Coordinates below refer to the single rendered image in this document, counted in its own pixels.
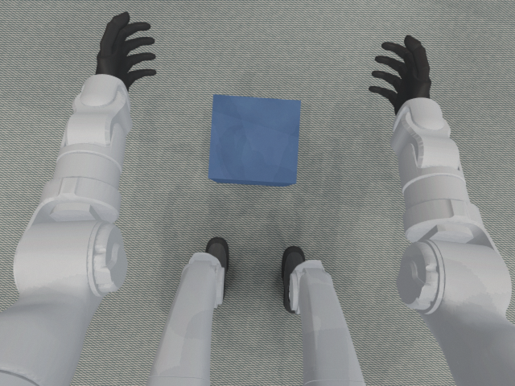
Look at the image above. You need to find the robot left thigh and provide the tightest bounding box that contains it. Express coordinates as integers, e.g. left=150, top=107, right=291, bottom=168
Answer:
left=146, top=261, right=225, bottom=386

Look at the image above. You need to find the carton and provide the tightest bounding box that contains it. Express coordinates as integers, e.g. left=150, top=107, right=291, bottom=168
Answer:
left=208, top=94, right=301, bottom=187

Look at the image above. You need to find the right robot hand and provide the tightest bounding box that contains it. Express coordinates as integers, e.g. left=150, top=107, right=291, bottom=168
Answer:
left=369, top=35, right=431, bottom=115

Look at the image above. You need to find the robot right upper arm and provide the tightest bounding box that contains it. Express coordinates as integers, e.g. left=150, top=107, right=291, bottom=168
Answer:
left=396, top=239, right=515, bottom=386

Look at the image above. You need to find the robot right shin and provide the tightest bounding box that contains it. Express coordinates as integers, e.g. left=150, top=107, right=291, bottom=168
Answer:
left=289, top=260, right=333, bottom=298

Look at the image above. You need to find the left robot forearm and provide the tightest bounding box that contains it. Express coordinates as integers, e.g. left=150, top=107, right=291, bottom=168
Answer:
left=13, top=74, right=133, bottom=290

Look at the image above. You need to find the right robot forearm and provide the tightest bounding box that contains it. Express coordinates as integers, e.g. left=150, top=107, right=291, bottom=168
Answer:
left=390, top=97, right=512, bottom=309

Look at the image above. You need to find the left robot hand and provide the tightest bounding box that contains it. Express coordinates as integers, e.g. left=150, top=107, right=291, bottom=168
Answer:
left=95, top=12, right=156, bottom=92

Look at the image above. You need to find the robot left upper arm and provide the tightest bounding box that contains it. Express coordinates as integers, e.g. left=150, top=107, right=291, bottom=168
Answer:
left=0, top=220, right=128, bottom=386

